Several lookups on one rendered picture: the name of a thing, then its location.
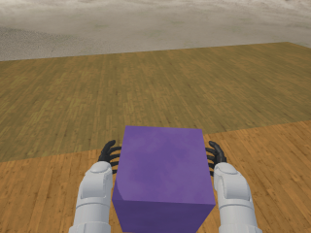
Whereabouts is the left robot hand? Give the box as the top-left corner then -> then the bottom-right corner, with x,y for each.
97,140 -> 121,175

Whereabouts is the robot left forearm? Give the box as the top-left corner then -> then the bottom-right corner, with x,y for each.
68,161 -> 113,233

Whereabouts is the right robot hand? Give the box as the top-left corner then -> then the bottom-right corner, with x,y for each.
205,141 -> 227,177

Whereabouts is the robot right forearm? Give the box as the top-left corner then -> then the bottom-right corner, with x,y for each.
213,162 -> 262,233

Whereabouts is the carton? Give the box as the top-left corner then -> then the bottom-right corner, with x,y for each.
112,125 -> 216,233

